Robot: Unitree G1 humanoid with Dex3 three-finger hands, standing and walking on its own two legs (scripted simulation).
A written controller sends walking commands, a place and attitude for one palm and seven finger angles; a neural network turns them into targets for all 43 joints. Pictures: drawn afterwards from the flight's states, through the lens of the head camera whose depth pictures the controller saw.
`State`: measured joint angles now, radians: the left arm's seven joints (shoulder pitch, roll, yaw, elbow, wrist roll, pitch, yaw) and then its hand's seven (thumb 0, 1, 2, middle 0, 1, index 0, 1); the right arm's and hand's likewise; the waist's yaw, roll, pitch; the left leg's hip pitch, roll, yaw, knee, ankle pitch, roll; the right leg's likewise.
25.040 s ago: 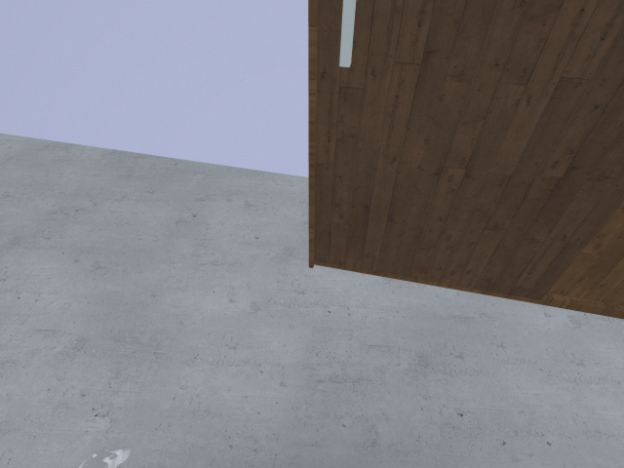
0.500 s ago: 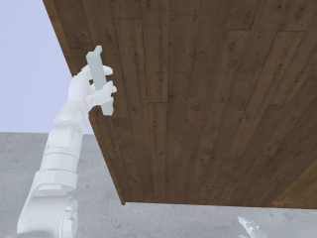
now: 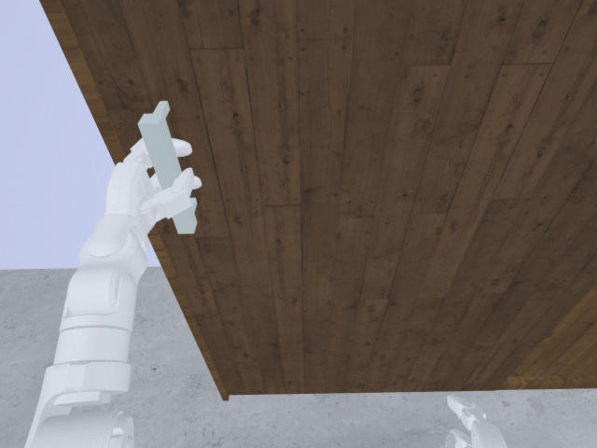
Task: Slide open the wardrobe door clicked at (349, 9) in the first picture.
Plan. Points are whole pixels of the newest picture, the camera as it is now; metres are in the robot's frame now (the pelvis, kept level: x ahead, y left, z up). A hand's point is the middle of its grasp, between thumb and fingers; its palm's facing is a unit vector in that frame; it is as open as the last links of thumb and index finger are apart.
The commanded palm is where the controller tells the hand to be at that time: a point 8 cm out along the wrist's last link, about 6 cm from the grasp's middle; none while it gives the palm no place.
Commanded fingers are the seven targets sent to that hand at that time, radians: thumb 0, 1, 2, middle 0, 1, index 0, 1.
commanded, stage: tug the door sideways, standing still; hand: left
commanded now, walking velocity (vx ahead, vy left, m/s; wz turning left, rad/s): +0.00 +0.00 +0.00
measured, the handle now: (175, 170) +0.43 +0.20 +0.18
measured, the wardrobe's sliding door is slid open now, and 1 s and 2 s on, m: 0.00 0.04 0.18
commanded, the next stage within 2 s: step sideways, sliding the door along in 0.70 s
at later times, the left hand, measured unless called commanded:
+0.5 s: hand (186, 192) +0.37 +0.17 +0.19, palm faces +0.14 -0.99 -0.03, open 5.9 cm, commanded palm +0.35 +0.17 +0.18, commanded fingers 0.00 0.90 0.90 -0.45 -1.40 -0.45 -1.40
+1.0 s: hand (215, 195) +0.38 +0.13 +0.18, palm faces +0.11 -0.99 -0.11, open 6.1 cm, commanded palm +0.36 +0.17 +0.19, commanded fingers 0.00 0.90 0.90 -0.45 -1.40 -0.45 -1.40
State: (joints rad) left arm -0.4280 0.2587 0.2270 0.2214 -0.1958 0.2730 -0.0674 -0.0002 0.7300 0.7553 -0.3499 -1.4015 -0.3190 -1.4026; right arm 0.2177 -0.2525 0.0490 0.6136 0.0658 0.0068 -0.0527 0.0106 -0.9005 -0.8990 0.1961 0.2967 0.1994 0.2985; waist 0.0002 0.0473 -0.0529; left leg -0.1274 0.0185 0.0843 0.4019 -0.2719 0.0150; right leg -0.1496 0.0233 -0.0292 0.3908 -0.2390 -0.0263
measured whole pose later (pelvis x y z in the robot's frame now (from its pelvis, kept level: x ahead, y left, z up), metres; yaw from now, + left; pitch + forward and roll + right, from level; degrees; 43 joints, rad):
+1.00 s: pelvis -0.02 +0.00 -0.01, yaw +1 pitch +0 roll +1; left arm -0.56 0.22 0.03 0.35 -0.12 0.02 0.10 -0.06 0.66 0.81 -0.41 -1.40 -0.30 -1.40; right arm 0.18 -0.18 0.05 0.68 0.01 0.00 -0.09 0.01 -0.90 -0.90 0.20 0.30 0.20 0.30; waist 0.02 0.02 0.01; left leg -0.22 0.00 0.07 0.51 -0.30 0.03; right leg -0.34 0.01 -0.02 0.79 -0.43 -0.01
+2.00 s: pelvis +0.06 -0.25 -0.02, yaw +9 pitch -3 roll -3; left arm -0.46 0.21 0.10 -0.09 -0.05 -0.04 0.13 -0.03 0.70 0.78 -0.45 -1.40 -0.23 -1.33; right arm 0.05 -0.23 -0.05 0.61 0.04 -0.07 0.00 0.01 -0.90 -0.90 0.19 0.30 0.20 0.30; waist 0.11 0.04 0.28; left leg -0.26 0.16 0.06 0.65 -0.33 -0.04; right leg -0.48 -0.01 -0.06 1.08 -0.50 0.02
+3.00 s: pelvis +0.04 -0.58 -0.01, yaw +2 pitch -1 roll +2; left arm -0.37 0.22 0.12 -0.05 -0.08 -0.06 0.15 -0.02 0.70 0.79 -0.46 -1.40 -0.22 -1.39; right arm 0.02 -0.25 -0.02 0.66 0.02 -0.01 -0.05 0.01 -0.90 -0.90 0.19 0.30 0.20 0.30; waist 0.02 0.03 0.20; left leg -0.49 0.05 0.12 1.15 -0.57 -0.04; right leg -0.32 -0.04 -0.08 0.57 -0.23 -0.04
